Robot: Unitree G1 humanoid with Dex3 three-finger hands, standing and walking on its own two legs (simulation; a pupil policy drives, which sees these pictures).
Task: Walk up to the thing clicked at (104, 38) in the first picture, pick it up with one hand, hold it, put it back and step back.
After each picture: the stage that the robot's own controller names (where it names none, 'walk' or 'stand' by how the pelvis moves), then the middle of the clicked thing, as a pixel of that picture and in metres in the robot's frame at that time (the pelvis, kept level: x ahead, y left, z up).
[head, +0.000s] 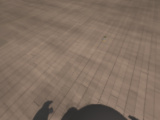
stand; (104, 38) +1.70 -0.28 -0.72
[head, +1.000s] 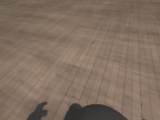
walk; (92, 44) +1.58 +0.09 -0.70
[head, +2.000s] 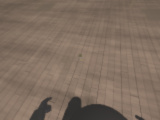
walk; (80, 57) +1.04 +0.25 -0.71
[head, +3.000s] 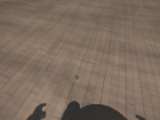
walk; (77, 78) +0.59 +0.20 -0.70
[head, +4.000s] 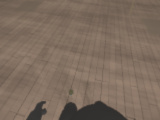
walk; (71, 93) +0.33 +0.18 -0.71
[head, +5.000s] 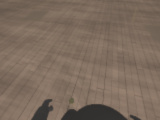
stand; (71, 101) +0.28 +0.20 -0.72
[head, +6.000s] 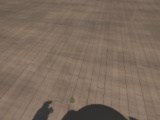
stand; (72, 101) +0.29 +0.20 -0.73
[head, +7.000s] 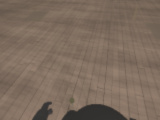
stand; (72, 101) +0.27 +0.21 -0.73
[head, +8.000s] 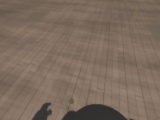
stand; (72, 102) +0.27 +0.20 -0.73
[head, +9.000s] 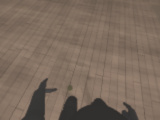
go down; (70, 88) +0.30 +0.20 -0.66
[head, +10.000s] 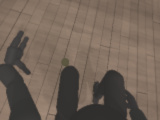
go down; (65, 63) +0.38 +0.20 -0.30
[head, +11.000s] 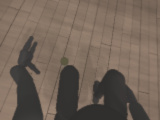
close in; (64, 62) +0.38 +0.20 -0.29
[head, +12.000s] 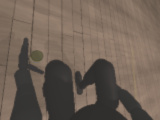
close; (36, 57) +0.38 +0.23 -0.22
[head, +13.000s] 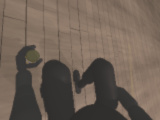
close; (32, 57) +0.37 +0.24 -0.22
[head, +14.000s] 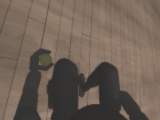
lift; (44, 60) +0.33 +0.23 -0.19
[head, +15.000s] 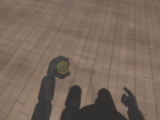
lift; (64, 69) +0.31 +0.18 +0.02
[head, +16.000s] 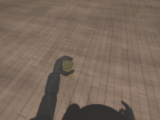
hold; (68, 69) +0.32 +0.17 +0.04
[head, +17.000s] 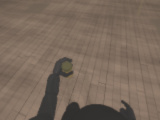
hold; (67, 70) +0.32 +0.17 +0.02
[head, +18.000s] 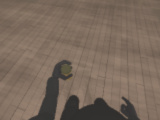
crouch; (67, 72) +0.31 +0.17 -0.03
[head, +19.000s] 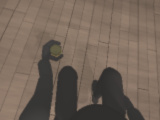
lower; (57, 53) +0.42 +0.21 -0.10
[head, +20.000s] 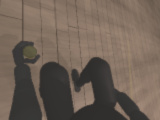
lower; (29, 54) +0.40 +0.23 -0.23
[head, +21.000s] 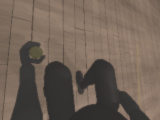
lower; (35, 54) +0.39 +0.24 -0.21
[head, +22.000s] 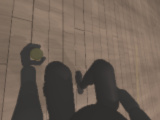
lower; (36, 55) +0.38 +0.23 -0.22
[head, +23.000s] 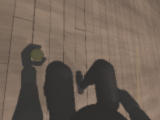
lower; (36, 56) +0.37 +0.23 -0.22
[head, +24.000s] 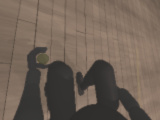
open; (42, 61) +0.35 +0.21 -0.23
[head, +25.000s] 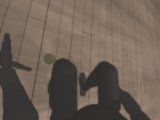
stand; (48, 59) +0.34 +0.20 -0.23
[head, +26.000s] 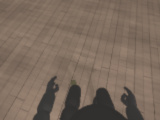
stand; (73, 83) +0.31 +0.16 -0.55
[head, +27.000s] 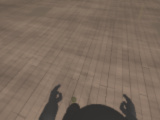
stand; (74, 100) +0.28 +0.16 -0.66
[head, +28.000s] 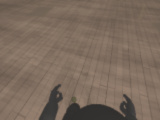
stand; (74, 100) +0.28 +0.16 -0.66
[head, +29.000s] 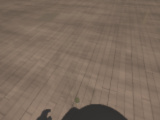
stand; (77, 101) +0.31 +0.15 -0.72
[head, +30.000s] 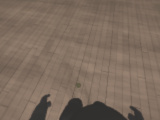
walk; (78, 86) +0.35 +0.12 -0.70
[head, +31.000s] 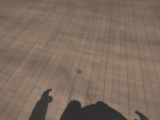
walk; (79, 73) +0.58 +0.14 -0.69
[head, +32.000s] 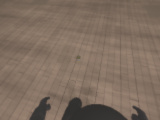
stand; (78, 58) +0.90 +0.24 -0.69
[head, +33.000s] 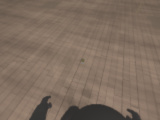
stand; (82, 61) +0.94 +0.15 -0.72
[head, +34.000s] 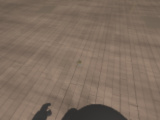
stand; (79, 63) +0.94 +0.20 -0.73
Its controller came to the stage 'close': yes
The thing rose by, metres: 0.73
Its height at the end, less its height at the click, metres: +0.00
